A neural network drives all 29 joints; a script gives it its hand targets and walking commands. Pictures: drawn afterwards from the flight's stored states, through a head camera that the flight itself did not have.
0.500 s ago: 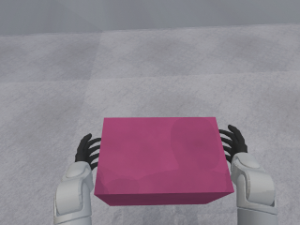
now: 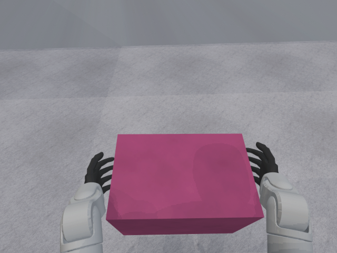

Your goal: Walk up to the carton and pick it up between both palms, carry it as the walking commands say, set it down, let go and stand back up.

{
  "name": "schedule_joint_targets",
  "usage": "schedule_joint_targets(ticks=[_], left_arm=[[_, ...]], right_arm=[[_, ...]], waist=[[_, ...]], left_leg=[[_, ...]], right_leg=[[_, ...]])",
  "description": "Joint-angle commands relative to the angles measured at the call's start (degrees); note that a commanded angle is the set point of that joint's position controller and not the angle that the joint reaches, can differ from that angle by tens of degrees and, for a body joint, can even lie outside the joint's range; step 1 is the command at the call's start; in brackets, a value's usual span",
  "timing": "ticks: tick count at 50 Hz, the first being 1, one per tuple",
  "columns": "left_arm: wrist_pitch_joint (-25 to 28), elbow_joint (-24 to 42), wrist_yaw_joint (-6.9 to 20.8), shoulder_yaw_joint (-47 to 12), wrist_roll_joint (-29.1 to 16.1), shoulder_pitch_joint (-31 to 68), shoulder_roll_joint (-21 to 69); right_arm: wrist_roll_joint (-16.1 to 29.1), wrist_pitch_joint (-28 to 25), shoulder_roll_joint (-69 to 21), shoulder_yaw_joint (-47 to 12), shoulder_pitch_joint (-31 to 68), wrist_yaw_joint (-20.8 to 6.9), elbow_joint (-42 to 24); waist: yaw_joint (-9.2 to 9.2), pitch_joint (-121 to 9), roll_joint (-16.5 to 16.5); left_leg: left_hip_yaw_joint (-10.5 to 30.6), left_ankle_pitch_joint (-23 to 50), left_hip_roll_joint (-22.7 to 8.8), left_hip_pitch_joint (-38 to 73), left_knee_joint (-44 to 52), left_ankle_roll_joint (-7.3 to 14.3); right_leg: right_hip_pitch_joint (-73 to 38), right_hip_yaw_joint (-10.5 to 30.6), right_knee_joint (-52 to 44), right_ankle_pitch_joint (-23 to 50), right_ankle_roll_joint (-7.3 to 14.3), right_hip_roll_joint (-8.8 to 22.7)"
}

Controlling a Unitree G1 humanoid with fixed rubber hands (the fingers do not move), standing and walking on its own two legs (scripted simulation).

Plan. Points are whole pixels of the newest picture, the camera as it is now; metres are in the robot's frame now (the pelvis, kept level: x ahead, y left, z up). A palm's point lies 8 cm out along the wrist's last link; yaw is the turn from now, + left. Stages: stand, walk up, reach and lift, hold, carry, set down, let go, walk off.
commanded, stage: carry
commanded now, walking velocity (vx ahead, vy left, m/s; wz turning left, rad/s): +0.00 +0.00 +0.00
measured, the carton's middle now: (179, 187) +0.29 +0.00 -0.01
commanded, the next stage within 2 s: none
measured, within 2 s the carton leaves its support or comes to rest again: neither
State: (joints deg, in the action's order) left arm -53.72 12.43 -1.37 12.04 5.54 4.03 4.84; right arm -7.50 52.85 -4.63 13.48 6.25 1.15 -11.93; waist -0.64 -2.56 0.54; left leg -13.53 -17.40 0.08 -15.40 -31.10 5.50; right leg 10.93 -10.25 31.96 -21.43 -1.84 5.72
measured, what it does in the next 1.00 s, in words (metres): shifts its weight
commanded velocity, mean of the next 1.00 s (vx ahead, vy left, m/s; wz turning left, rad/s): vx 0.00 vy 0.00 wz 0.00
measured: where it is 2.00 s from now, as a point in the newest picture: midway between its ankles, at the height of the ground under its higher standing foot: outside the picture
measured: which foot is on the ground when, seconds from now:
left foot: down 0.00-1.00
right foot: down 0.00-1.00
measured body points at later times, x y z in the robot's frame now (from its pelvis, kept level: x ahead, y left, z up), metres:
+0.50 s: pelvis -0.04 +0.00 +0.00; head -0.05 +0.01 +0.45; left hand +0.23 +0.19 +0.05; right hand +0.24 -0.19 +0.06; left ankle +0.00 +0.05 -0.73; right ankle -0.05 -0.12 -0.73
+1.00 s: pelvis -0.06 -0.01 +0.00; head -0.06 +0.00 +0.45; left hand +0.22 +0.18 +0.04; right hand +0.23 -0.21 +0.06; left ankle +0.00 +0.05 -0.73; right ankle -0.05 -0.12 -0.73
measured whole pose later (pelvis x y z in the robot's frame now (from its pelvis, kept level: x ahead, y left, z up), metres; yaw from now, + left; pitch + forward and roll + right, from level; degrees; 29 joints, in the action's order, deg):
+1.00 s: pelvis -0.06 -0.01 +0.00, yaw +0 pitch +1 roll -1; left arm -49.9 4.7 -1.0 12.1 7.5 6.6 4.7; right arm -9.4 48.7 -4.1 14.5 8.2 0.3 -4.7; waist -0.4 -2.4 0.8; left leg -13.6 -10.2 -1.4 -19.2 -27.6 5.6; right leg 15.4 -10.9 29.9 -15.2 0.1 4.3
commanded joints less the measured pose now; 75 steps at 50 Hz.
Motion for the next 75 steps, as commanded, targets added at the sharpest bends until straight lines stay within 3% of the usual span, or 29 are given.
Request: schedule_joint_targets(ticks=[1, 5, 13, 26, 48, 75], left_arm=[[0.9, 7.5, 9.5, -40.7, -15.8, 30.6, 38.0], [0.3, 8.8, 9.5, -41.3, -16.6, 32.3, 39.3], [1.1, 7.0, 9.7, -40.8, -16.0, 33.4, 39.5], [2.9, 4.4, 10.1, -40.1, -15.1, 33.8, 39.4], [5.7, 0.8, 11.4, -39.3, -14.1, 34.6, 39.6], [8.8, -2.9, 13.0, -38.4, -13.1, 35.8, 39.9]], right_arm=[[13.8, 0.4, -36.9, -38.1, 22.6, -9.7, -3.7], [14.3, 0.9, -38.1, -38.5, 23.6, -9.9, -4.4], [14.0, 0.2, -38.0, -37.7, 24.6, -10.5, -2.8], [13.6, -1.5, -38.1, -37.1, 25.0, -11.2, -0.4], [12.6, -4.4, -38.8, -36.6, 25.7, -12.5, 3.2], [12.1, -7.4, -40.3, -37.0, 26.7, -13.7, 6.9]], waist=[[0.02, -15.7, -0.6], [0.11, -15.1, -0.6], [0.12, -15.2, -1.0], [0.21, -16.1, -0.6], [0.33, -16.6, -0.8], [0.47, -17.2, -0.4]], left_leg=[[10.3, 31.6, -11.3, 9.1, 5.4, -2.1], [11.1, 23.4, -11.6, 7.3, 7.7, -2.1], [11.7, 15.5, -12.0, 5.5, 10.2, -2.2], [11.6, 10.2, -12.0, 4.3, 11.2, -2.4], [11.2, 7.3, -11.8, 3.6, 10.9, -2.9], [10.0, 11.7, -11.2, 4.5, 8.1, -3.8]], right_leg=[[-0.3, 3.3, -4.1, 13.7, 0.9, 4.4], [0.2, 3.2, -4.8, 11.0, 1.0, 4.1], [0.6, 3.1, -5.2, 9.6, 1.3, 3.9], [1.3, 3.2, -5.5, 9.6, 1.8, 4.0], [1.9, 4.3, -6.6, 9.5, 3.1, 3.4], [1.8, 6.5, -7.9, 11.6, 4.1, 4.1]])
